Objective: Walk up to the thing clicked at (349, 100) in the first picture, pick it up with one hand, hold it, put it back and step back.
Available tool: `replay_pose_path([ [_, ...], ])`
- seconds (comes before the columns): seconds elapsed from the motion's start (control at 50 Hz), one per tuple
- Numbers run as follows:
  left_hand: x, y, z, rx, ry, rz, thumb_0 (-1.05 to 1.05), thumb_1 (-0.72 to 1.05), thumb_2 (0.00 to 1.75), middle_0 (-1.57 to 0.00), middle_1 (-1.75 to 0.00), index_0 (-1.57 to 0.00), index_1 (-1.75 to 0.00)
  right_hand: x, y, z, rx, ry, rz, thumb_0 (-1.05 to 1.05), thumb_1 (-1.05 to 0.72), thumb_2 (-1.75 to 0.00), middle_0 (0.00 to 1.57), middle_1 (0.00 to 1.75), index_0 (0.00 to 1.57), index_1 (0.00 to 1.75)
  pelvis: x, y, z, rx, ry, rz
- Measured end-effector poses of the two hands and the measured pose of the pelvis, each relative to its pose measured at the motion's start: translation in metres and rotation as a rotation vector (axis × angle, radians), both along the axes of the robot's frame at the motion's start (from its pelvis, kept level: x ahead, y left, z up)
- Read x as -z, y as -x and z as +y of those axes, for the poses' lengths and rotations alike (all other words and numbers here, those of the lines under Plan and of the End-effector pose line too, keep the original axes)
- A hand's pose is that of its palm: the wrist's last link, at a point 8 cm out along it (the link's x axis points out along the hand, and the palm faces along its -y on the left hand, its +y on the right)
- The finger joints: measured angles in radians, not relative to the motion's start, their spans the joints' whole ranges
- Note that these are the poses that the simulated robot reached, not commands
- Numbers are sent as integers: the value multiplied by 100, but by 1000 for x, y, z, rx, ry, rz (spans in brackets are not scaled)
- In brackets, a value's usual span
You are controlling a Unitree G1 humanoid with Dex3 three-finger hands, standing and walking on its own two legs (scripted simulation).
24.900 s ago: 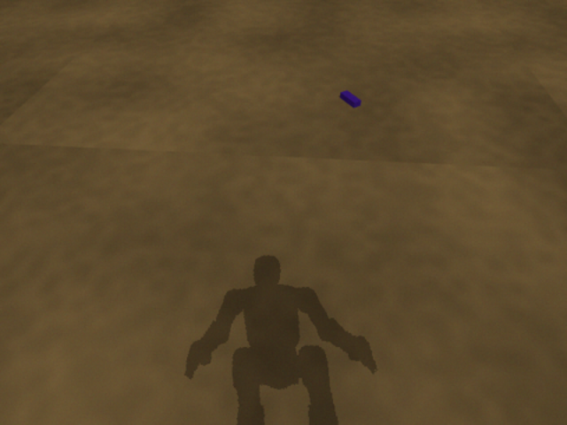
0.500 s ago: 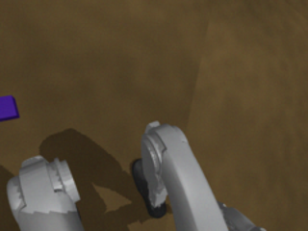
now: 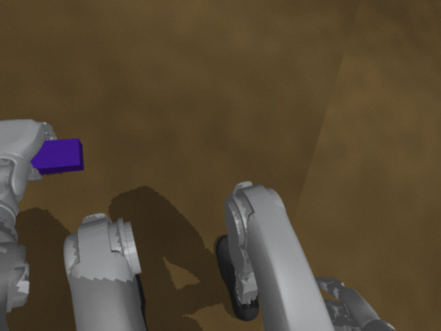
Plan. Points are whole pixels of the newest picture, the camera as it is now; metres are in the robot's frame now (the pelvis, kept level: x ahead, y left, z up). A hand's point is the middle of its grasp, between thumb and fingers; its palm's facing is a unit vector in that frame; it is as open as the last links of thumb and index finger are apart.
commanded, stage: lift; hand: left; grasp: from above
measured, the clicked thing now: (38, 158) +0.46 +0.28 -0.21
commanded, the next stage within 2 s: hold in 1.76 s
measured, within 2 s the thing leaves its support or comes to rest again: neither
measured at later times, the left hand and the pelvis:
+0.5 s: hand out of the picture +0.41 +0.30 -0.08, palm faces -0.49 -0.06 -0.87, open 8.3 cm; pelvis +0.00 +0.00 +0.06, yaw +3 degrees
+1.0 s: hand out of the picture +0.35 +0.29 +0.12, palm faces -0.45 -0.09 -0.89, open 8.5 cm; pelvis +0.01 +0.01 +0.21, yaw +6 degrees
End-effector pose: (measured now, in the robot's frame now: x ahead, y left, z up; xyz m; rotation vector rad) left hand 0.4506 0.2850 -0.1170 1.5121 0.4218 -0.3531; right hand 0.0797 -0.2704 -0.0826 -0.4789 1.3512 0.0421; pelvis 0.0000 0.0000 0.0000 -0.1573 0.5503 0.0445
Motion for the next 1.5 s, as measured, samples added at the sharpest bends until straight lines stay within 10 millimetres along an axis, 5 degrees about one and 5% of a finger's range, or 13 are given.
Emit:
replay_pose_path([
  [0.28, -37, 7, 9, -39, -13, 23, 0, 29, 20, -87, -30, -89, -27, -12, 23, 0, 113, 20, 46, 0, -92, -90, 21, 29, 20, 30, -21, 0, 1, -14, -17, 37],
  [0.58, -119, 44, 19, -36, 13, 9, -1, 26, 30, -84, -33, -86, -31, -58, -22, 3, 126, 8, -89, 0, -92, -90, 21, 30, 20, 30, -74, 3, 4, -35, -34, 42],
  [0.84, -222, 80, 13, -58, 26, -19, -1, 23, 36, -82, -37, -83, -35, -131, -63, 20, 145, -34, -223, 0, -91, -90, 21, 30, 20, 30, -153, -1, 5, -51, -60, -7],
  [1.16, -368, 116, 2, -80, 35, 7, -1, 22, 38, -82, -37, -83, -35, -250, -75, 30, 206, -62, -316, 0, -91, -90, 21, 30, 20, 30, -275, -19, 6, -62, -106, -161],
  [1.5, -445, 119, -18, -65, 24, -7, -1, 23, 35, -82, -39, -83, -38, -330, -87, 24, 210, -78, -347, 0, -91, -90, 21, 30, 20, 30, -356, -44, 4, -67, -140, -287],
])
